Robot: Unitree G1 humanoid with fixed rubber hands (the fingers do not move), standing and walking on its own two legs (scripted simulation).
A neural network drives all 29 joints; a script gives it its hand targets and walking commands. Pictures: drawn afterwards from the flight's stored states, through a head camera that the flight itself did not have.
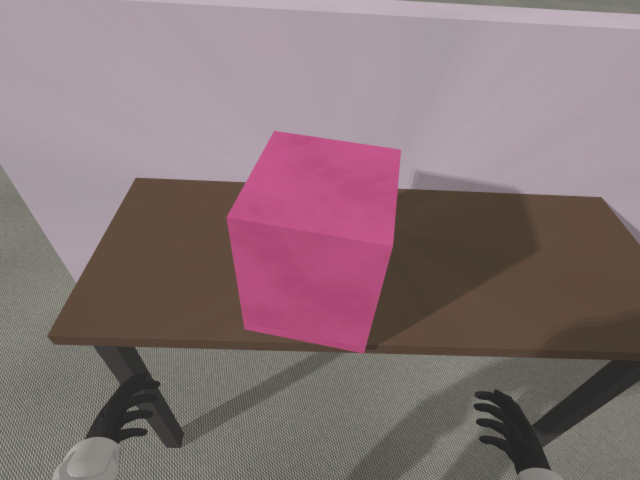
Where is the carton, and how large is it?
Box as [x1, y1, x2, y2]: [226, 131, 400, 353]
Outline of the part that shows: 274,131 226,217 244,328 363,353 392,247 400,150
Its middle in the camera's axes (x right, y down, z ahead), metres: +0.00 +0.01 +0.61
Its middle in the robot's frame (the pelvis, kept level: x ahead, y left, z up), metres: +0.46 +0.02 +0.03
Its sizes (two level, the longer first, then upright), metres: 0.210 0.200 0.250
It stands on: a table, 0.66 m high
